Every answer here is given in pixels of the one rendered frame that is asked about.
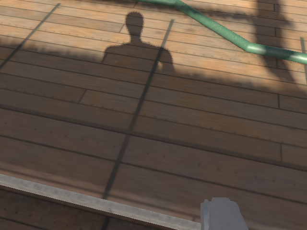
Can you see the right robot thigh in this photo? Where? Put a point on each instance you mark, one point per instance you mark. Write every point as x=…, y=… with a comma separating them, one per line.
x=221, y=214

